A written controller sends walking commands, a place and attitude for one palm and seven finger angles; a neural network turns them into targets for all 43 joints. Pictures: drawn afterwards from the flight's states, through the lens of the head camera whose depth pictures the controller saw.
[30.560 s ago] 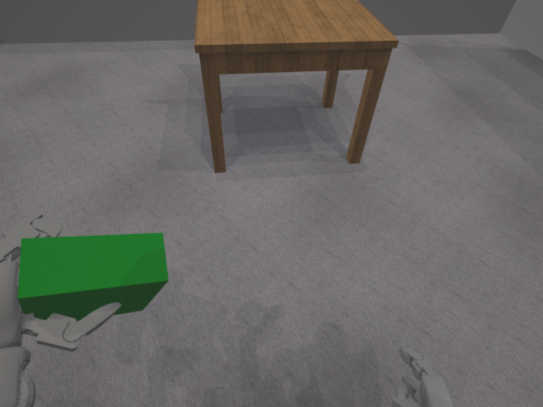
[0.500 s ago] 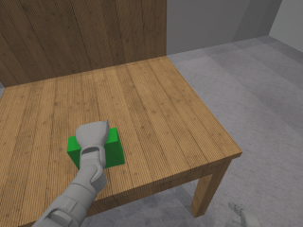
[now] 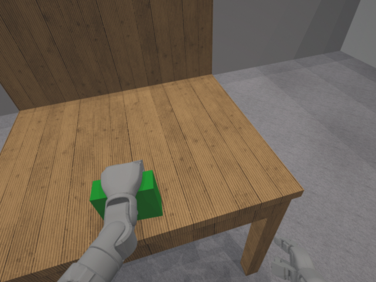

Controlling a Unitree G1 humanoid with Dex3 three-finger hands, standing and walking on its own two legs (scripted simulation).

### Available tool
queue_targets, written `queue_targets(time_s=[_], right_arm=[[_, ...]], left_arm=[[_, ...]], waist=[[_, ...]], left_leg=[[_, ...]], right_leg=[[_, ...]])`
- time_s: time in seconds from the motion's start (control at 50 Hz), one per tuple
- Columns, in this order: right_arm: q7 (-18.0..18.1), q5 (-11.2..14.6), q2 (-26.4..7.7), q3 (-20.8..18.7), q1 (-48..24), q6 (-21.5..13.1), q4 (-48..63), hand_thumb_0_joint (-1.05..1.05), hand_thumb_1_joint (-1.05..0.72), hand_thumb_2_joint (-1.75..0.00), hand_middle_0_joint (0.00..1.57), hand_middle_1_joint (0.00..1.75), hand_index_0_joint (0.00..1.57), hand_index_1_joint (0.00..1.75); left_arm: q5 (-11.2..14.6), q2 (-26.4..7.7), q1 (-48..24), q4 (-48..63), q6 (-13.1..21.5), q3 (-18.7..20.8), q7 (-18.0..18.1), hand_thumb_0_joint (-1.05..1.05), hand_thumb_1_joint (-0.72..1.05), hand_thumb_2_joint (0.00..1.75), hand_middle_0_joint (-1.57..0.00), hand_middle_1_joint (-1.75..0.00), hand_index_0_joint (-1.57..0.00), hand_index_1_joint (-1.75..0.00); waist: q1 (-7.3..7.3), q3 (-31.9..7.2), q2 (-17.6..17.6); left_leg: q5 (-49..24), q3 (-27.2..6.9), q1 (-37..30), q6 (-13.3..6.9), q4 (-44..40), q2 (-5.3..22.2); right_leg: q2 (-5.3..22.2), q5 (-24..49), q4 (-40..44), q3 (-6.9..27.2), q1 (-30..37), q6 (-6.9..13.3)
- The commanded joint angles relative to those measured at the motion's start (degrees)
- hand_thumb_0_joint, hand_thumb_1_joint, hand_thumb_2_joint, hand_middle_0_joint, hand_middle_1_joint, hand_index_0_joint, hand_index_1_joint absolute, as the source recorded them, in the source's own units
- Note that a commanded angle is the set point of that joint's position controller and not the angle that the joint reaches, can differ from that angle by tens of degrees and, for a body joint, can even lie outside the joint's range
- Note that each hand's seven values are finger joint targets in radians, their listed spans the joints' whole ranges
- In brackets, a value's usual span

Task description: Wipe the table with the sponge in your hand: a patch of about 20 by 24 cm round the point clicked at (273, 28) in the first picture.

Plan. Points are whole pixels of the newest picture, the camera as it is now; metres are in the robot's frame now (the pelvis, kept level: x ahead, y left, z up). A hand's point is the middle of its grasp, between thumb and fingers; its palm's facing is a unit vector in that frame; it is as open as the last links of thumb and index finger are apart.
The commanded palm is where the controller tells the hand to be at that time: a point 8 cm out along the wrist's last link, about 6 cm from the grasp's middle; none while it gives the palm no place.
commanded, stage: slide back across to the middle lane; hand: left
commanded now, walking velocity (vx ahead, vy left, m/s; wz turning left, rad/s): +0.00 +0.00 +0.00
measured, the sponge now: (131, 203) +0.31 +0.19 -0.02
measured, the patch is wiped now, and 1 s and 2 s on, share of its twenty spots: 1.00 1.00 1.00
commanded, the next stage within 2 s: wipe forward along the middle lane in 0.60 s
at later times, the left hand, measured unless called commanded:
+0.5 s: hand (103, 200) +0.28 +0.23 +0.04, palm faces -0.04 -0.11 -0.99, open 9.7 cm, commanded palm +0.24 +0.24 +0.08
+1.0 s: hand (96, 198) +0.28 +0.26 +0.03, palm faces -0.05 -0.06 -1.00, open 9.7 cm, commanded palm +0.26 +0.26 +0.06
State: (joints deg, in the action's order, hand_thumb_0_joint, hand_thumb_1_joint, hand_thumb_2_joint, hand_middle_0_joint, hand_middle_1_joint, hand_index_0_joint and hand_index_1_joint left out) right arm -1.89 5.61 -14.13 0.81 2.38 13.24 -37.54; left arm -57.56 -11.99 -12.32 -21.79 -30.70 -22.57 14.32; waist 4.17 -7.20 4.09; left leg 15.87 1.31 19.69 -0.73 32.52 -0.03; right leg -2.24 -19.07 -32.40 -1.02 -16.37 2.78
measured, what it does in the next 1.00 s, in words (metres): stands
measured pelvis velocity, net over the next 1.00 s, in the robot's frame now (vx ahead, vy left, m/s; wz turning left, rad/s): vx -0.01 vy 0.00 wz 0.01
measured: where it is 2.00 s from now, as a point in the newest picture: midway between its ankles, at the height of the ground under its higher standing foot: outside the picture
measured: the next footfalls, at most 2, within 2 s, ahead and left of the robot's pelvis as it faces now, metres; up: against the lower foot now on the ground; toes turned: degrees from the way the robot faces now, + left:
none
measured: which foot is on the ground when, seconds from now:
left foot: down 0.00-1.00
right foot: down 0.00-1.00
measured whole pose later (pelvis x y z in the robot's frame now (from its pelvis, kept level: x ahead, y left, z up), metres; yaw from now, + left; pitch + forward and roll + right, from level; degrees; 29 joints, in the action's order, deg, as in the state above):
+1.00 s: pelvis -0.01 +0.00 +0.00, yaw +0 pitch +3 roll +0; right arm 2.3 4.5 -14.6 0.1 5.0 7.1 -39.9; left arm -57.1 -18.8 -10.1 -22.8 -20.4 -9.7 10.1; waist 4.2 -5.3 4.4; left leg 14.1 0.7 20.2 -0.7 31.4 0.2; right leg -2.6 -17.2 -30.9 -1.5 -16.5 2.9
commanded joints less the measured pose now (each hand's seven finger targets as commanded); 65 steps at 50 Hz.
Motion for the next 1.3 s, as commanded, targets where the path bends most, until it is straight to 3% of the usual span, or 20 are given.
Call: queue_targets(time_s=[0.0, 0.02, 0.18, 0.22, 0.26, 0.32, 0.46, 0.52, 0.54, 0.68, 0.72, 0.76, 0.82, 0.86, 0.92, 0.96, 1.02, 1.16, 1.22, 1.28], right_arm=[[1.00, 0.20, -6.18, -2.21, -11.09, -2.94, 9.41, 0.00, -0.90, -0.90, 0.20, 0.30, 0.20, 0.30], [1.14, 0.05, -6.41, -2.24, -11.84, -3.10, 9.73, 0.00, -0.90, -0.90, 0.20, 0.30, 0.20, 0.30], [1.36, 0.09, -6.09, -1.82, -11.52, -4.52, 10.65, 0.00, -0.90, -0.90, 0.20, 0.30, 0.20, 0.30], [1.89, -0.13, -6.57, -1.84, -12.15, -4.75, 10.23, 0.00, -0.90, -0.90, 0.20, 0.30, 0.20, 0.30], [2.23, -0.10, -6.24, -1.78, -11.64, -5.31, 10.20, 0.00, -0.90, -0.90, 0.20, 0.30, 0.20, 0.30], [2.73, -0.44, -6.74, -1.78, -11.50, -6.03, 9.51, 0.00, -0.90, -0.90, 0.20, 0.30, 0.20, 0.30], [3.32, -0.74, -6.55, -2.23, -10.13, -7.69, 9.42, 0.00, -0.90, -0.90, 0.20, 0.30, 0.20, 0.30], [3.68, -1.06, -7.13, -2.56, -9.67, -8.21, 8.56, 0.00, -0.90, -0.90, 0.20, 0.30, 0.20, 0.30], [3.71, -1.06, -6.73, -2.60, -9.22, -8.28, 8.82, 0.00, -0.90, -0.90, 0.20, 0.30, 0.20, 0.30], [3.60, -1.24, -6.84, -3.11, -8.69, -9.12, 8.50, 0.00, -0.90, -0.90, 0.20, 0.30, 0.20, 0.30], [3.77, -1.37, -7.20, -3.12, -8.92, -9.06, 7.94, 0.00, -0.90, -0.90, 0.20, 0.30, 0.20, 0.30], [3.98, -1.16, -7.00, -3.09, -8.21, -8.99, 7.51, 0.00, -0.90, -0.90, 0.20, 0.30, 0.20, 0.30], [4.55, -1.25, -7.50, -3.04, -7.97, -8.83, 6.81, 0.00, -0.90, -0.90, 0.20, 0.30, 0.20, 0.30], [4.70, -1.01, -7.16, -3.10, -6.93, -8.91, 6.71, 0.00, -0.90, -0.90, 0.20, 0.30, 0.20, 0.30], [4.91, -0.98, -7.65, -3.16, -6.36, -8.74, 6.33, 0.00, -0.90, -0.90, 0.20, 0.30, 0.20, 0.30], [4.95, -0.82, -7.63, -3.02, -5.19, -8.57, 6.26, 0.00, -0.90, -0.90, 0.20, 0.30, 0.20, 0.30], [5.15, -0.86, -8.14, -3.02, -4.42, -8.28, 6.07, 0.00, -0.90, -0.90, 0.20, 0.30, 0.20, 0.30], [4.99, -0.80, -8.20, -3.67, -1.53, -7.91, 6.27, 0.00, -0.90, -0.90, 0.20, 0.30, 0.20, 0.30], [5.07, -0.84, -8.70, -3.84, -0.86, -7.65, 5.98, 0.00, -0.90, -0.90, 0.20, 0.30, 0.20, 0.30], [5.12, -0.73, -8.90, -3.87, 0.61, -7.38, 5.50, 0.00, -0.90, -0.90, 0.20, 0.30, 0.20, 0.30]], left_arm=[[3.60, -3.66, -6.13, 3.61, -0.67, 5.30, -2.11, 0.00, 0.10, 1.30, -1.20, -1.60, -1.20, -1.60], [3.80, -6.83, -4.27, 5.13, -0.46, 8.95, -1.99, 0.00, 0.10, 1.30, -1.20, -1.60, -1.20, -1.60], [2.30, -8.28, -1.02, 10.32, -0.12, 8.60, -3.11, 0.00, 0.10, 1.30, -1.20, -1.60, -1.20, -1.60], [2.36, -12.97, -1.75, 11.77, 0.20, 13.42, -3.26, 0.00, 0.10, 1.30, -1.20, -1.60, -1.20, -1.60], [2.50, -11.48, -1.67, 12.44, 0.77, 11.87, -3.58, 0.00, 0.10, 1.30, -1.20, -1.60, -1.20, -1.60], [2.18, -15.81, -0.39, 12.26, 1.85, 16.21, -4.09, 0.00, 0.10, 1.30, -1.20, -1.60, -1.20, -1.60], [2.69, -13.61, 1.82, 13.50, 5.79, 14.63, -5.65, 0.00, 0.10, 1.30, -1.20, -1.60, -1.20, -1.60], [2.31, -17.50, 1.19, 13.48, 7.61, 18.67, -5.52, 0.00, 0.10, 1.30, -1.20, -1.60, -1.20, -1.60], [2.36, -15.00, 1.91, 13.56, 8.22, 16.55, -5.46, 0.00, 0.10, 1.30, -1.20, -1.60, -1.20, -1.60], [1.67, -14.32, 3.39, 12.84, 9.94, 16.80, -4.19, 0.00, 0.10, 1.30, -1.20, -1.60, -1.20, -1.60], [1.19, -16.66, 1.55, 12.19, 9.76, 19.10, -3.67, 0.00, 0.10, 1.30, -1.20, -1.60, -1.20, -1.60], [0.84, -14.01, -2.06, 10.35, 9.37, 16.11, -3.36, 0.00, 0.10, 1.30, -1.20, -1.60, -1.20, -1.60], [0.35, -17.53, -5.50, 7.81, 9.17, 18.97, -3.06, 0.00, 0.10, 1.30, -1.20, -1.60, -1.20, -1.60], [0.87, -14.34, -5.62, 5.21, 9.37, 16.36, -3.22, 0.00, 0.10, 1.30, -1.20, -1.60, -1.20, -1.60], [0.59, -16.90, -7.19, 1.75, 9.62, 18.50, -3.56, 0.00, 0.10, 1.30, -1.20, -1.60, -1.20, -1.60], [0.54, -14.74, -9.93, -0.37, 10.14, 15.90, -4.01, 0.00, 0.10, 1.30, -1.20, -1.60, -1.20, -1.60], [0.09, -18.28, -11.72, -3.54, 11.04, 18.70, -4.35, 0.00, 0.10, 1.30, -1.20, -1.60, -1.20, -1.60], [-0.22, -16.14, -15.41, -7.62, 13.85, 16.80, -3.64, 0.00, 0.10, 1.30, -1.20, -1.60, -1.20, -1.60], [-0.17, -19.68, -15.29, -10.26, 14.15, 20.31, -2.89, 0.00, 0.10, 1.30, -1.20, -1.60, -1.20, -1.60], [-0.56, -18.87, -18.90, -13.52, 14.45, 18.40, -2.46, 0.00, 0.10, 1.30, -1.20, -1.60, -1.20, -1.60]], waist=[[0.22, -7.05, -10.34], [1.38, -8.38, -9.37], [0.71, -5.14, -7.89], [1.45, -5.71, -7.40], [0.85, -4.76, -7.68], [1.49, -5.22, -7.32], [0.58, -3.77, -6.81], [0.84, -4.23, -6.33], [0.48, -3.83, -5.95], [0.89, -4.47, -6.41], [1.14, -5.06, -7.00], [-0.10, -3.72, -7.55], [0.32, -5.02, -7.30], [-0.56, -4.66, -8.35], [-0.37, -4.92, -8.75], [-1.62, -4.04, -9.14], [-1.26, -4.45, -8.25], [-2.74, -5.67, -7.78], [-2.03, -6.22, -8.93], [-3.47, -4.19, -8.77]], left_leg=[[-11.44, -1.53, -5.23, -1.60, -2.54, -1.81], [-12.37, -1.79, -5.32, -1.58, -2.68, -1.89], [-12.66, -1.51, -6.41, -1.76, -3.74, -2.21], [-12.22, -2.05, -6.77, -1.71, -4.41, -2.19], [-11.87, -1.62, -7.03, -1.93, -4.51, -2.33], [-11.59, -1.95, -7.29, -1.77, -4.92, -2.45], [-11.02, -1.81, -7.77, -2.20, -4.80, -2.49], [-10.87, -2.21, -7.94, -2.09, -4.81, -2.47], [-10.86, -1.90, -7.66, -2.22, -4.79, -2.41], [-11.07, -1.97, -7.49, -2.19, -4.35, -2.20], [-11.44, -2.53, -7.31, -2.04, -4.35, -2.31], [-9.90, -2.23, -6.84, -2.10, -4.26, -2.10], [-9.39, -2.54, -6.31, -2.07, -4.22, -2.28], [-9.01, -2.08, -5.87, -2.22, -3.51, -2.28], [-8.44, -2.48, -4.75, -2.15, -3.35, -2.32], [-7.59, -2.23, -3.80, -2.19, -2.85, -2.27], [-6.52, -2.47, -2.37, -2.06, -2.49, -2.38], [-6.06, -1.91, -0.25, -2.28, -0.30, -2.15], [-4.92, -2.20, 1.79, -2.25, -0.27, -2.11], [-2.50, -2.00, 3.26, -2.33, 0.24, -1.96]], right_leg=[[-0.23, 20.06, 5.53, 3.18, 2.79, 1.25], [-0.27, 21.84, 5.67, 4.35, 4.19, 1.51], [-0.30, 21.79, 6.68, 4.43, 4.81, 1.17], [-0.51, 20.80, 7.38, 5.65, 5.33, 1.46], [-0.34, 20.54, 7.71, 5.00, 5.35, 1.09], [-0.38, 20.01, 8.36, 6.40, 5.96, 1.28], [-0.18, 19.38, 9.19, 5.58, 4.74, 0.91], [-0.39, 18.98, 9.38, 6.60, 4.39, 1.27], [-0.34, 18.52, 9.01, 5.46, 4.07, 1.10], [-0.47, 18.22, 8.56, 4.82, 2.95, 1.23], [-0.75, 19.01, 8.43, 5.70, 2.87, 1.49], [-0.68, 16.41, 8.45, 4.29, 1.00, 1.16], [-0.84, 16.01, 8.20, 4.97, 1.12, 1.47], [-0.59, 16.13, 7.99, 3.90, 0.50, 1.04], [-0.72, 15.67, 8.07, 4.86, 0.11, 1.28], [-0.46, 15.23, 7.61, 3.61, -1.16, 0.93], [-0.61, 13.72, 7.63, 4.68, -1.76, 1.18], [-0.29, 13.98, 6.12, 3.50, -4.09, 0.75], [-0.50, 12.47, 6.10, 4.15, -4.08, 0.86], [-0.36, 8.66, 6.08, 3.52, -6.88, 0.53]])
